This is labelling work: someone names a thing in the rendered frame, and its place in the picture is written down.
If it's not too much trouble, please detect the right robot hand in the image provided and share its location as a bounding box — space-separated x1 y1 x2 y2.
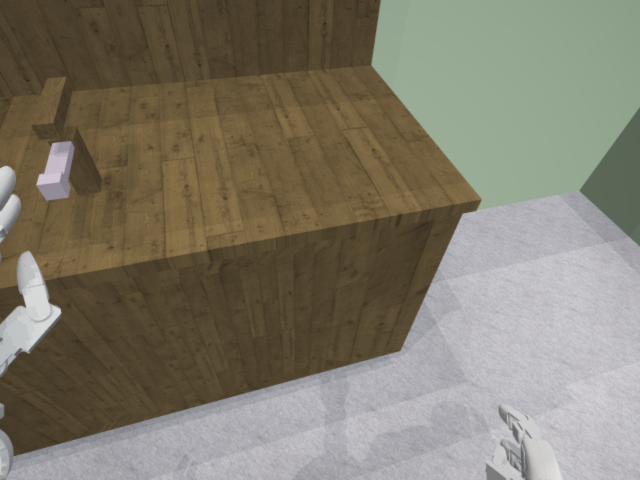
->
486 404 564 480

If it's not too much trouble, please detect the tap lever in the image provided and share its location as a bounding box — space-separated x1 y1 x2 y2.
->
36 141 75 201

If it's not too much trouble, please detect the left robot hand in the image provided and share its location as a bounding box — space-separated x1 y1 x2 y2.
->
0 166 61 377

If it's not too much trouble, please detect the counter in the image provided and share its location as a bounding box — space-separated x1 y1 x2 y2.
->
0 0 482 456

